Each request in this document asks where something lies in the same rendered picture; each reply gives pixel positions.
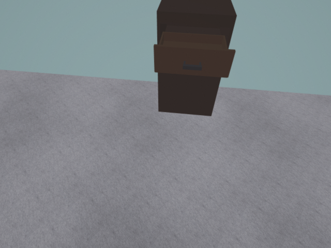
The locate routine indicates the handle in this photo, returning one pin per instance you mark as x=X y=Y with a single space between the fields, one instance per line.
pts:
x=192 y=67

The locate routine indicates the drawer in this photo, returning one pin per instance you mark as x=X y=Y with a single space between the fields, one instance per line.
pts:
x=211 y=50

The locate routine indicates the cabinet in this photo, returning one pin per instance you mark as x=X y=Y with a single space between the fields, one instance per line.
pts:
x=192 y=94

